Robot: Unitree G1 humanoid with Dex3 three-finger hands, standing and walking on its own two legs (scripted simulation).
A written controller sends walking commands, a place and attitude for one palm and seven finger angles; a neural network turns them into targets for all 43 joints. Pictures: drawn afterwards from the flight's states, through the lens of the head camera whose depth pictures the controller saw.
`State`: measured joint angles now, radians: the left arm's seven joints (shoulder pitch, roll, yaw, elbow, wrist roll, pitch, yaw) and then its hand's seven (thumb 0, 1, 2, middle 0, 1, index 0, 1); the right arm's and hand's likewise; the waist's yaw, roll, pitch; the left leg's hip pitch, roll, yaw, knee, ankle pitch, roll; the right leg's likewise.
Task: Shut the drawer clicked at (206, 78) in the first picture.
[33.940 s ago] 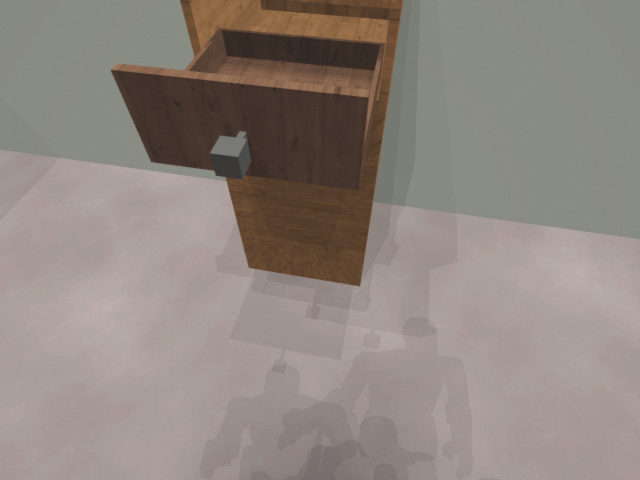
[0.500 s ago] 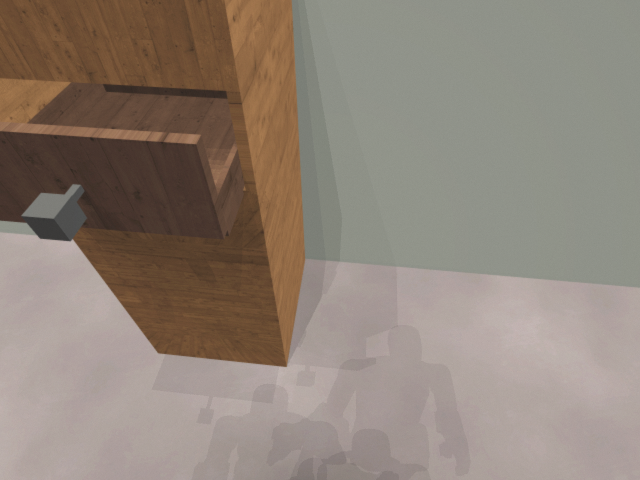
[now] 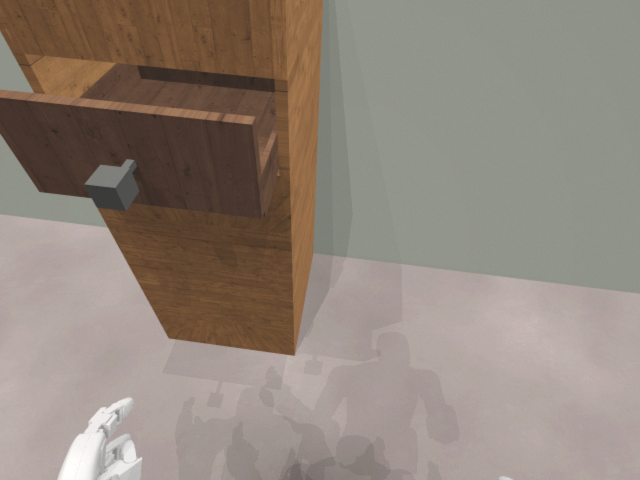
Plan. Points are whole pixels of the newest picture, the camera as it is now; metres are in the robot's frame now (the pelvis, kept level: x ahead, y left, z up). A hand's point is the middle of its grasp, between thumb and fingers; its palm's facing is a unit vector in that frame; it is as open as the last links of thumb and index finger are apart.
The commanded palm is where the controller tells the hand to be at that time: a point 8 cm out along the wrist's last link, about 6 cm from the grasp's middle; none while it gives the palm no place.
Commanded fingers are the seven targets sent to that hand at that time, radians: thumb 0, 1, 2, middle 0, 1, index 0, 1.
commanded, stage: raise the hand and make a fist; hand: left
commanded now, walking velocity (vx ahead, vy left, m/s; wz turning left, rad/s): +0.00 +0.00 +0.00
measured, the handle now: (119, 178) +0.47 +0.33 +0.10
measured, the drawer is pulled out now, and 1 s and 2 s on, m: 0.12 0.12 0.12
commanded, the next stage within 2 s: bring the fist close to the handle in 1.80 s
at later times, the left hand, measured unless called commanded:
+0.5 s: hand (185, 366) +0.24 +0.18 +0.03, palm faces -0.01 -1.00 -0.06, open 5.0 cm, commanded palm +0.23 +0.23 +0.02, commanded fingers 0.00 0.90 0.90 -0.82 -0.97 -0.82 -0.97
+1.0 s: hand (221, 301) +0.30 +0.15 +0.07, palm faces -0.09 -1.00 -0.01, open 3.1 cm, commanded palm +0.29 +0.20 +0.09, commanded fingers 0.00 0.90 0.90 -1.32 -1.51 -1.32 -1.51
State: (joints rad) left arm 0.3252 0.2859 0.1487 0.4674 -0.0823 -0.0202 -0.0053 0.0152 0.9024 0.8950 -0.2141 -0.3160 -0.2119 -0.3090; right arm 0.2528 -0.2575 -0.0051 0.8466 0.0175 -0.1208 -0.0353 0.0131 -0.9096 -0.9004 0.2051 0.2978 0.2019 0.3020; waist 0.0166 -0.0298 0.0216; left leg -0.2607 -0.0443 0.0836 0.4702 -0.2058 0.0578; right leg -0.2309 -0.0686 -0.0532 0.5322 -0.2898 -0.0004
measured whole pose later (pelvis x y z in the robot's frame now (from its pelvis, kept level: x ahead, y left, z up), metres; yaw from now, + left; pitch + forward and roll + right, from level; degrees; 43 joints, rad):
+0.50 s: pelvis -0.03 -0.04 -0.06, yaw +3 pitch +8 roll -2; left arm 0.05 0.34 0.22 0.20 -0.32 -0.32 -0.34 0.02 0.90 0.90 -0.63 -0.77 -0.63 -0.76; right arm 0.25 -0.25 0.06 0.57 0.06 -0.22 -0.10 0.02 -0.91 -0.90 0.21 0.30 0.20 0.30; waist 0.00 0.02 -0.08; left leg -0.76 0.01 -0.03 1.00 -0.39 0.01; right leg -0.66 0.02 -0.10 0.98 -0.46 -0.04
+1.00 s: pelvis +0.02 -0.03 -0.03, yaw +2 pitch +7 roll -1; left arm 0.03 0.26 0.15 0.08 -0.29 -0.11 -0.32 0.02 0.90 0.90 -1.13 -1.31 -1.13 -1.30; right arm 0.25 -0.27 0.02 0.57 0.06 -0.18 -0.07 0.02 -0.91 -0.90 0.20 0.30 0.20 0.30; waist 0.02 0.04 -0.07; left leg -0.52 0.00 0.00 0.77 -0.37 0.02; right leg -0.43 0.01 -0.06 0.74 -0.43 -0.02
